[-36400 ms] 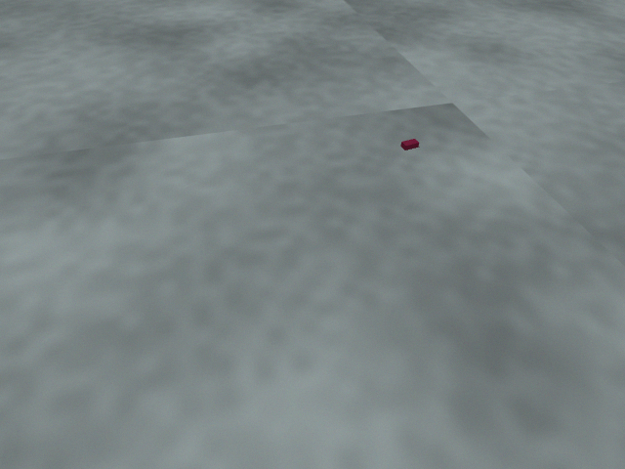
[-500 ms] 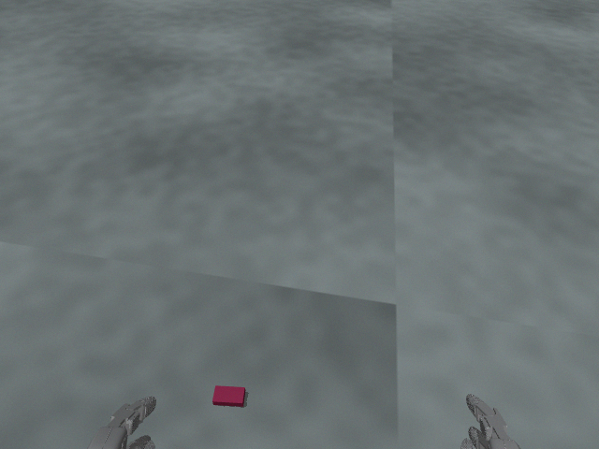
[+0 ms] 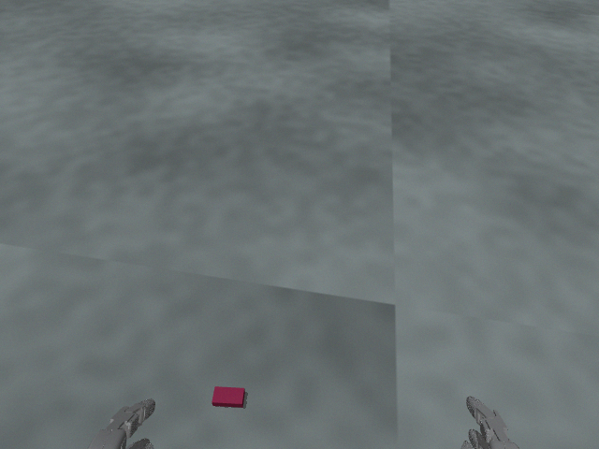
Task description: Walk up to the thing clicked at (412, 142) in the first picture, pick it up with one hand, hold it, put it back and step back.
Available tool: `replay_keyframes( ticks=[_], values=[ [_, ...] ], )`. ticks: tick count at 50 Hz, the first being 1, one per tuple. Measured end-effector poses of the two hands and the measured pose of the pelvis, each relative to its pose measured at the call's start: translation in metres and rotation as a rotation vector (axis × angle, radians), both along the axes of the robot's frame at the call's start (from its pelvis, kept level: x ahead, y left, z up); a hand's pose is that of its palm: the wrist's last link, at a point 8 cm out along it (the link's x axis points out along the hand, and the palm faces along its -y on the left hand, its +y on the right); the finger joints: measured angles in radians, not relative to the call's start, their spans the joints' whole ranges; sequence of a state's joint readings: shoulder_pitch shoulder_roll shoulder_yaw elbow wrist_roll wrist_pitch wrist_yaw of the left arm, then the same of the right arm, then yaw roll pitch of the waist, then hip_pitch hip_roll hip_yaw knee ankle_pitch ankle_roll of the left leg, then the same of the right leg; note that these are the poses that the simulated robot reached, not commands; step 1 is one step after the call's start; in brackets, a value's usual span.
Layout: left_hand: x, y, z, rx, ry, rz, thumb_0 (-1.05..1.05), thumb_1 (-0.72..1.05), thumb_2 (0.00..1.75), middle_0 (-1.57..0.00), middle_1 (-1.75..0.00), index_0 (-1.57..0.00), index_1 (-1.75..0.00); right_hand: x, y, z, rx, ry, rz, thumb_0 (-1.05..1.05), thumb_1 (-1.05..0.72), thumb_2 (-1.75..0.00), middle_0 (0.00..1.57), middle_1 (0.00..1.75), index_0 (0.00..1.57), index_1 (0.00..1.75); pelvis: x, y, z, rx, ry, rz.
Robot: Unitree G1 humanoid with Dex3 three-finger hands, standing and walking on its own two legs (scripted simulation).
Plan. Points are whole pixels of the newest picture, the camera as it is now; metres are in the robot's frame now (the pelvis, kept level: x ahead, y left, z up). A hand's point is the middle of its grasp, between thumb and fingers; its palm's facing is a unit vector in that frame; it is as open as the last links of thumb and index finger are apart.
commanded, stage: stand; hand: left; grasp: from above
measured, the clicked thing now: (228, 396) +0.47 +0.20 -0.70
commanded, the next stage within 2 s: none
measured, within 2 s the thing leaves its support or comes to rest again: neither
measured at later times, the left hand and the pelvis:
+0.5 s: hand out of the picture +0.04 +0.24 -0.11, palm faces +0.03 -0.95 -0.31, open 7.4 cm; pelvis -0.01 +0.01 +0.06, yaw -1 degrees
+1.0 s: hand out of the picture +0.02 +0.23 -0.10, palm faces +0.00 -0.94 -0.34, open 7.4 cm; pelvis -0.02 -0.01 +0.07, yaw -1 degrees
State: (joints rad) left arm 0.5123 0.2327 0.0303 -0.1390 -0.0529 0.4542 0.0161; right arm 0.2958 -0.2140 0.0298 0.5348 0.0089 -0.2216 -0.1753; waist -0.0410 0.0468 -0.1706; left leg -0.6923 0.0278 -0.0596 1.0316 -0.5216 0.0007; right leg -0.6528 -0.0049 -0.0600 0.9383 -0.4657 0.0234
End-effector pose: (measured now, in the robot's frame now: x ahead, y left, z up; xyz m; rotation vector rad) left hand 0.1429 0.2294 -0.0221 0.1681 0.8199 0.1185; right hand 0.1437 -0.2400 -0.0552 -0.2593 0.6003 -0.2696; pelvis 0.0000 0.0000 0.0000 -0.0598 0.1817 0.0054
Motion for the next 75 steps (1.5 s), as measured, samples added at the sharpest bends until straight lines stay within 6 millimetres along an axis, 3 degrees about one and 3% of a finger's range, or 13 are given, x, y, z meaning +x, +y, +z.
replay_keyframes(
  ticks=[6, 14, 24, 33, 49, 75],
  values=[
    [0.000, 0.020, -0.028, 0.111, 0.009, -0.040, 0.01, 0.90, 0.90, -0.20, -0.30, -0.20, -0.30, -0.014, -0.012, -0.018, -0.037, 0.300, 0.144, 0.01, -0.90, -0.89, 0.20, 0.30, 0.21, 0.30, -0.011, -0.001, 0.014, 0.038, -0.112, -0.008],
    [-0.048, 0.049, -0.047, 0.135, 0.205, 0.030, 0.01, 0.91, 0.90, -0.20, -0.30, -0.20, -0.30, -0.049, -0.033, -0.012, -0.001, 0.447, 0.045, 0.01, -0.90, -0.89, 0.20, 0.30, 0.21, 0.30, -0.010, 0.002, 0.034, 0.051, -0.174, -0.011],
    [-0.104, 0.053, -0.050, 0.105, 0.392, 0.086, 0.01, 0.91, 0.90, -0.20, -0.30, -0.20, -0.30, -0.087, -0.027, -0.009, 0.038, 0.566, -0.024, 0.00, -0.90, -0.90, 0.20, 0.30, 0.20, 0.30, -0.009, 0.008, 0.054, 0.053, -0.231, -0.017],
    [-0.124, 0.051, -0.044, 0.109, 0.452, 0.099, 0.01, 0.91, 0.90, -0.20, -0.30, -0.20, -0.30, -0.105, -0.023, -0.012, 0.082, 0.609, -0.044, 0.00, -0.90, -0.90, 0.20, 0.30, 0.21, 0.30, -0.015, 0.006, 0.062, 0.061, -0.259, -0.021],
    [-0.125, 0.046, -0.037, 0.134, 0.472, 0.090, 0.01, 0.91, 0.90, -0.20, -0.30, -0.20, -0.30, -0.120, -0.047, -0.012, 0.083, 0.653, -0.068, 0.00, -0.90, -0.90, 0.20, 0.30, 0.20, 0.30, -0.019, -0.007, 0.066, 0.060, -0.256, -0.025],
    [-0.078, 0.035, -0.032, 0.131, 0.409, 0.050, 0.01, 0.91, 0.90, -0.20, -0.30, -0.20, -0.30, -0.106, -0.061, -0.006, 0.073, 0.644, -0.072, 0.00, -0.90, -0.90, 0.20, 0.30, 0.20, 0.30, -0.010, -0.016, 0.068, 0.057, -0.244, -0.037]
  ],
)
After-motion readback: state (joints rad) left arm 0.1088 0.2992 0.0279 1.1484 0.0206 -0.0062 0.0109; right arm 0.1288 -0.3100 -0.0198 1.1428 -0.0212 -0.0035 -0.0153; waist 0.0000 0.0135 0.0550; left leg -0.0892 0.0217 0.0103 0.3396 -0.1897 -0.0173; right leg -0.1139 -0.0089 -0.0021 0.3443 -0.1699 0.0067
